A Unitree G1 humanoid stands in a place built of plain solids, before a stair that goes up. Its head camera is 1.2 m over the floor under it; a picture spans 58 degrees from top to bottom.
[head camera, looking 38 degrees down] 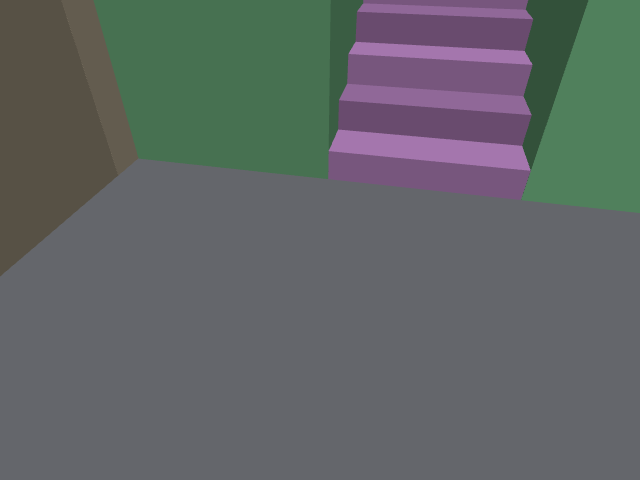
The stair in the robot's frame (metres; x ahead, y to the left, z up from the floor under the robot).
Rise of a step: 0.17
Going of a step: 0.28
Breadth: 1.02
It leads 12 degrees to the right of straight ahead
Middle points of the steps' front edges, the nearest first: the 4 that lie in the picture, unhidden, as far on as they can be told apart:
1.97 -0.54 0.17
2.24 -0.59 0.34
2.52 -0.65 0.51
2.79 -0.71 0.68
